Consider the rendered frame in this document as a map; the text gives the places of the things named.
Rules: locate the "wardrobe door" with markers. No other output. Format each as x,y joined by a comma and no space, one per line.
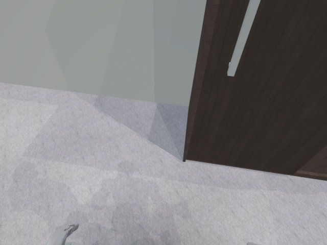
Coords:
318,163
272,115

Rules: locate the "handle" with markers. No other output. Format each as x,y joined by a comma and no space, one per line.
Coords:
243,35

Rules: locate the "robot left hand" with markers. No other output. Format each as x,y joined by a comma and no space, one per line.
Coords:
59,236

